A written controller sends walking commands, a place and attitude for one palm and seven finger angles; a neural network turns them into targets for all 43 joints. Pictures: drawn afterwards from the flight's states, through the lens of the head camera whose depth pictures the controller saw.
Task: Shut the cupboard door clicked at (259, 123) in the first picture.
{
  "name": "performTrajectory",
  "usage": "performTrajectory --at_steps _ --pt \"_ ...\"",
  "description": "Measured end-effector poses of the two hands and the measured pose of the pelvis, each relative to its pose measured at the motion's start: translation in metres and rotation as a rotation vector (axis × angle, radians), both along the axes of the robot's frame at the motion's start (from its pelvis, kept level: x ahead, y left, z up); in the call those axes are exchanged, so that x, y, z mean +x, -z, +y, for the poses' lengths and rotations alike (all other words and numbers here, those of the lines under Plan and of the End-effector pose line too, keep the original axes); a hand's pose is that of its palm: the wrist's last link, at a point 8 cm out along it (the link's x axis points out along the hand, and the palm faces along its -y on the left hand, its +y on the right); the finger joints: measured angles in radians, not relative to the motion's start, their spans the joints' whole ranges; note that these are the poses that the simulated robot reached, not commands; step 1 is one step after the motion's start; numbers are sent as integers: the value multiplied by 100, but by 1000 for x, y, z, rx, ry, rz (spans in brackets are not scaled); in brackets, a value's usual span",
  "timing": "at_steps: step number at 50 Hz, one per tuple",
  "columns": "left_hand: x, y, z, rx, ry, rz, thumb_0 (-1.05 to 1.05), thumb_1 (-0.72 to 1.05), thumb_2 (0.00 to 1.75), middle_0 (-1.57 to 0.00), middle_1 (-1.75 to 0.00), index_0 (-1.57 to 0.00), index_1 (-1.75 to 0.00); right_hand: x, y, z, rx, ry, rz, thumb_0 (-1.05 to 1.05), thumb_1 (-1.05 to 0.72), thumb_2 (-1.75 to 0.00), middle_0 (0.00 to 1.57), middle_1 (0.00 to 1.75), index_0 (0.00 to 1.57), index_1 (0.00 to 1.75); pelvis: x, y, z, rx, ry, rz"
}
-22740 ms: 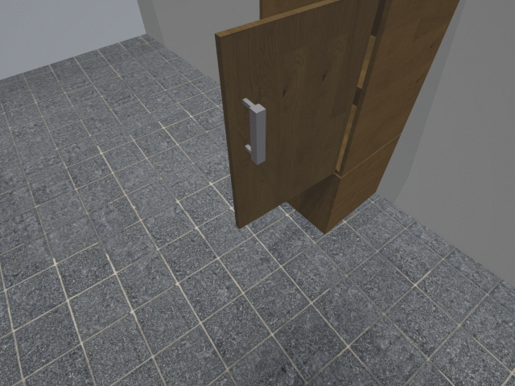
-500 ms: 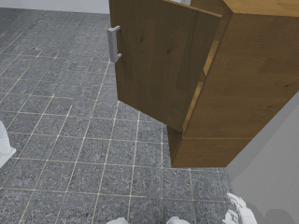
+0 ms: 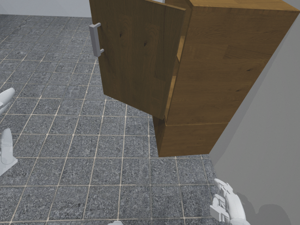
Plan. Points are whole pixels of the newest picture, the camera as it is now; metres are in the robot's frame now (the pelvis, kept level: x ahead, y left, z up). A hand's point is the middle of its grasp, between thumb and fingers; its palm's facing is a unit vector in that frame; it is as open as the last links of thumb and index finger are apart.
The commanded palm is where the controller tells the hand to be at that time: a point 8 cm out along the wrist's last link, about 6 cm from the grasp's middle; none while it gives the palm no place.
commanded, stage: stop stepping back and stand still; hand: left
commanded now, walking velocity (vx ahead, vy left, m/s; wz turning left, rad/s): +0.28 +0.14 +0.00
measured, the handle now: (98, 39) +0.87 +0.29 +0.05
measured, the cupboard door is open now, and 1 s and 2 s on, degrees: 56 56 56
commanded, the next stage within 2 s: let the arm hang, fingers relaxed in 0.86 s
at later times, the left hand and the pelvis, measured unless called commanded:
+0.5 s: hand out of the picture +0.08 +0.29 +0.20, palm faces +0.48 -0.74 -0.47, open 7.4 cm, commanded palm +0.04 +0.32 +0.19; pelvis -0.09 +0.02 +0.01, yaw +1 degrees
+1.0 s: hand out of the picture +0.10 +0.33 +0.15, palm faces +0.44 -0.75 -0.49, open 7.4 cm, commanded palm none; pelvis -0.08 +0.05 +0.00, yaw +4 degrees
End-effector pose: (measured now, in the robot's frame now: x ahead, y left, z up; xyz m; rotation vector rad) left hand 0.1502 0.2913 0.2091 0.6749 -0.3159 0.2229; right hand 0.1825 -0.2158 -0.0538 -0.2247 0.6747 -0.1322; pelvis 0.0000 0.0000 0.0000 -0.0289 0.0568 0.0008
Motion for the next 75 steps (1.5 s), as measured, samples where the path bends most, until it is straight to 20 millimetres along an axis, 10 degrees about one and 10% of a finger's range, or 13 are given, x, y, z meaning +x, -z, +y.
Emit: performTrajectory --at_steps 8,17,27,35,48,50,54,58,61,75 --pt "-35 31 56 -223 -291 -60 1 89 90 -22 -30 -22 -30 -82 18 -34 -111 99 135 1 -90 -90 20 30 20 30 -19 0 21 13 -38 -53" --pt "-64 21 26 -197 -139 -27 2 89 90 -21 -30 -21 -30 -127 7 5 -30 57 66 1 -90 -90 20 30 20 30 -68 -10 18 21 -34 -51" --pt "-120 3 43 -154 -247 -89 1 89 90 -22 -30 -22 -30 -146 21 15 8 -13 113 1 -90 -90 21 30 21 30 -93 -11 21 37 -30 -65" --pt "-111 34 68 -268 -281 -98 2 89 90 -21 -30 -21 -30 -133 22 16 -94 12 87 1 -90 -90 21 30 21 30 -94 4 48 32 -82 -85" --pt "-101 12 62 -133 -240 -29 2 89 90 -21 -30 -21 -30 -109 24 58 63 -62 57 1 -90 -90 21 30 21 30 -83 -3 44 10 -60 -62" --pt "-91 41 68 -156 -244 81 1 89 90 -21 -30 -21 -30 -106 34 56 74 -91 80 1 -90 -90 21 30 21 30 -81 -1 48 7 -75 -49" --pt "-78 166 69 -360 -314 564 0 90 90 -20 -30 -20 -30 -109 58 46 49 -110 197 1 -90 -90 21 30 21 30 -86 5 57 21 -91 -45" --pt "-118 280 27 -520 -324 1050 1 91 90 -20 -30 -20 -30 -130 61 35 11 -74 283 1 -90 -90 21 30 21 30 -92 4 57 37 -82 -62" --pt "-167 329 -13 -622 -312 1314 1 91 90 -20 -30 -20 -30 -158 58 27 -21 -42 372 1 -91 -90 21 30 21 30 -96 0 55 37 -79 -72" --pt "-291 337 12 -648 -580 1586 -1 94 90 -20 -30 -21 -30 -272 74 40 25 48 720 1 -91 -90 20 29 20 30 -101 -13 56 18 -83 -85"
